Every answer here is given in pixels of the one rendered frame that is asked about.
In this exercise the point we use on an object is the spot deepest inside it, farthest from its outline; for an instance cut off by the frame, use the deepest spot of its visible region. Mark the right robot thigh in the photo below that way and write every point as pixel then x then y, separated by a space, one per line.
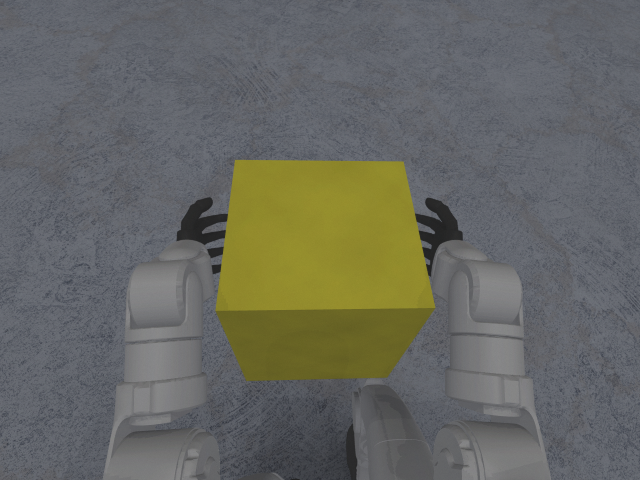
pixel 397 449

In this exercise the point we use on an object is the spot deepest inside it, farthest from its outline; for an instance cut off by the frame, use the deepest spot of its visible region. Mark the left robot hand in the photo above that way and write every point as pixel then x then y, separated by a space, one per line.
pixel 192 227

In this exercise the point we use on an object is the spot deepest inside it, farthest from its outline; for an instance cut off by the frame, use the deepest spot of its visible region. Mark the left robot forearm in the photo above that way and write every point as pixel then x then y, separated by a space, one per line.
pixel 163 378

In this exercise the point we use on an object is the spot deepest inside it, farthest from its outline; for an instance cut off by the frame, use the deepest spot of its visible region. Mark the right robot hand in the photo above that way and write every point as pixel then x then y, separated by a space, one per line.
pixel 444 231

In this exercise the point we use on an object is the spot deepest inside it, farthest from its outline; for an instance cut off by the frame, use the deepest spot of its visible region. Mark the robot left upper arm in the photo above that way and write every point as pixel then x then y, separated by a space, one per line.
pixel 171 454

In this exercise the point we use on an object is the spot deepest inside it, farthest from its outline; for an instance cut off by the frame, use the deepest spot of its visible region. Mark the carton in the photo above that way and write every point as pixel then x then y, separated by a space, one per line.
pixel 323 274

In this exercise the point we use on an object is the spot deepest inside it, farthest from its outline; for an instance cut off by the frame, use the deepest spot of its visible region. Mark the right robot forearm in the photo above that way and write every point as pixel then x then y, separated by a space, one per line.
pixel 485 320

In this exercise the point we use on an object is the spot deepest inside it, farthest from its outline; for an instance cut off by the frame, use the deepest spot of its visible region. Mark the robot right upper arm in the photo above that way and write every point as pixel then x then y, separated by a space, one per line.
pixel 476 450

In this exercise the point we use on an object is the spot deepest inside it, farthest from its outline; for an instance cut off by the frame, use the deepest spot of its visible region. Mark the robot right shin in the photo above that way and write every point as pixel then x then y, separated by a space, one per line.
pixel 361 444

